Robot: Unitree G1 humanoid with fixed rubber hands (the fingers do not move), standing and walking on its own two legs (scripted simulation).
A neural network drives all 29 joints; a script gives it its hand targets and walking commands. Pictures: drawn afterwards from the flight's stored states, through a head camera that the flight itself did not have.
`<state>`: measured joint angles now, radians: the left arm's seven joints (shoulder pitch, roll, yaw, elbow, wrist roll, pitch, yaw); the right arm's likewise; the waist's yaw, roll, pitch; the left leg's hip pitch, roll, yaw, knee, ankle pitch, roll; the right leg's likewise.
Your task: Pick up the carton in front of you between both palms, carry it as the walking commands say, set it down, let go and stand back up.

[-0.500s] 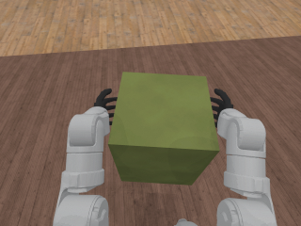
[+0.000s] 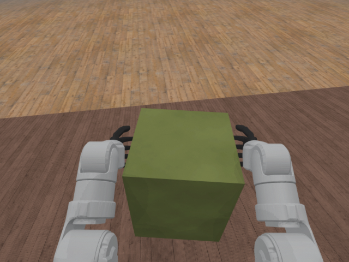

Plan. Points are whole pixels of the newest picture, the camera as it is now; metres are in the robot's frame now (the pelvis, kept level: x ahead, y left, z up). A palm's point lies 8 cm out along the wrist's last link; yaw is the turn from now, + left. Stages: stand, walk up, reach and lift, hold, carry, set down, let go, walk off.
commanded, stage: carry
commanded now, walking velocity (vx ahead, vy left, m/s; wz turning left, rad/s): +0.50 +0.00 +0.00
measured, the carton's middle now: (180, 175) +0.34 -0.01 +0.04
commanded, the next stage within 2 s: none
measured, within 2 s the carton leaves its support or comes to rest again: neither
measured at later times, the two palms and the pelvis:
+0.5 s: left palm (138, 106) +0.56 +0.12 +0.09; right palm (232, 97) +0.59 -0.18 +0.09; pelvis +0.21 -0.05 -0.02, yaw +0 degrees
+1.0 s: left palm (148, 78) +0.86 +0.11 +0.01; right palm (217, 78) +0.84 -0.18 +0.02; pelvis +0.50 -0.01 -0.07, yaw -1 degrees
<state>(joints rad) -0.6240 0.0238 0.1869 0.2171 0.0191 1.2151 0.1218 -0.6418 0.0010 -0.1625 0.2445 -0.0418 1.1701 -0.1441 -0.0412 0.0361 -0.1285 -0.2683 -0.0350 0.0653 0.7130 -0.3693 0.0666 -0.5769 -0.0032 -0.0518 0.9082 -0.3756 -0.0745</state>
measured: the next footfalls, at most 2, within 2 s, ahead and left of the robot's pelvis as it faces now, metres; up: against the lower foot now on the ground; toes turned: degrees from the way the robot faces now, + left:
right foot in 0.14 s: +0.18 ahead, -0.11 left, -0.04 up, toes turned -2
left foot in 0.68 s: +0.48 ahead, +0.03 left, -0.09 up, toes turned +1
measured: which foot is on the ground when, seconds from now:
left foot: down 0.00-0.14, up 0.16-0.66, down 0.68-1.00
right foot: up 0.00-0.12, down 0.14-0.68, up 0.70-1.00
